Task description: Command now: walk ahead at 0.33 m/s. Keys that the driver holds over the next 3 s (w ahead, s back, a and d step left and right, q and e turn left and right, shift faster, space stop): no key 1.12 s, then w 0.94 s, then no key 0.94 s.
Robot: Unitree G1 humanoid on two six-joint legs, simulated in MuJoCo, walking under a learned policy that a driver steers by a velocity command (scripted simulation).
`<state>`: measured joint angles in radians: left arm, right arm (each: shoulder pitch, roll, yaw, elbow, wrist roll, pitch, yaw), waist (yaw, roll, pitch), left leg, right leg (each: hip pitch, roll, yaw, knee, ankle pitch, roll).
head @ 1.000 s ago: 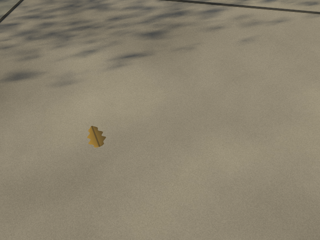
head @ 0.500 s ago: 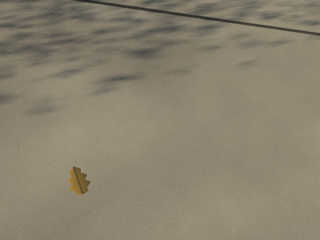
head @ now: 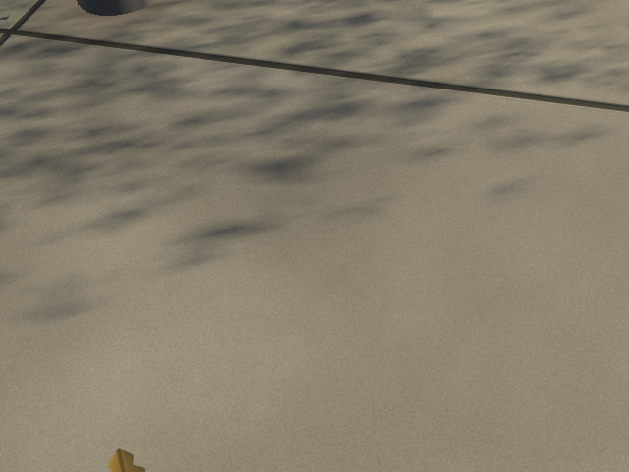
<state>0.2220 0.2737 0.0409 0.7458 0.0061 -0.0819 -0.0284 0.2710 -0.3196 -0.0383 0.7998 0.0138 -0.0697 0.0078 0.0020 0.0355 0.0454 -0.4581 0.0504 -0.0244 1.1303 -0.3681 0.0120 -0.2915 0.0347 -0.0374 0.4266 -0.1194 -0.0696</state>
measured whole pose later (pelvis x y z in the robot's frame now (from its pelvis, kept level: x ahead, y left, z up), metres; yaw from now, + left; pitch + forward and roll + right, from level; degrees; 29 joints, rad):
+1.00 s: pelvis +0.17 +0.01 +0.00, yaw +0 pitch -2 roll +0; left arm 0.24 0.22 0.02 1.06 0.01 -0.01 0.03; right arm 0.11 -0.24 -0.04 0.99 0.00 0.02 -0.03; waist 0.01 0.00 0.04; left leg -0.28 -0.01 -0.01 0.51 -0.19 0.01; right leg -0.11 0.00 0.01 0.49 -0.35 0.01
